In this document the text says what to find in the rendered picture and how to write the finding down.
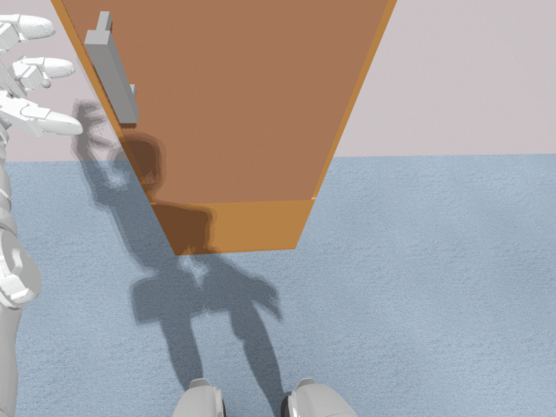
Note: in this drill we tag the left robot hand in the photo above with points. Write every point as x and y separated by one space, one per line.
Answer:
24 75

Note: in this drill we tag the robot right thigh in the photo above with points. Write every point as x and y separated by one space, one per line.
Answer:
318 400

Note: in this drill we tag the robot thigh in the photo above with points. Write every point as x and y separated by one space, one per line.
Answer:
202 401
318 400

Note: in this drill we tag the robot left thigh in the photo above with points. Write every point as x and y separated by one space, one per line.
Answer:
202 401

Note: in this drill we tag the left robot upper arm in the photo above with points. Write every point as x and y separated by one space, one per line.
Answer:
20 282

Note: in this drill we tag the cupboard door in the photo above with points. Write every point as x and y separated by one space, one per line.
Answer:
239 100

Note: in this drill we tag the handle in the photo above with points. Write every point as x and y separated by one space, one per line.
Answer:
104 55

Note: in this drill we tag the robot left forearm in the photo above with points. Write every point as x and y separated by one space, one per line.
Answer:
7 221

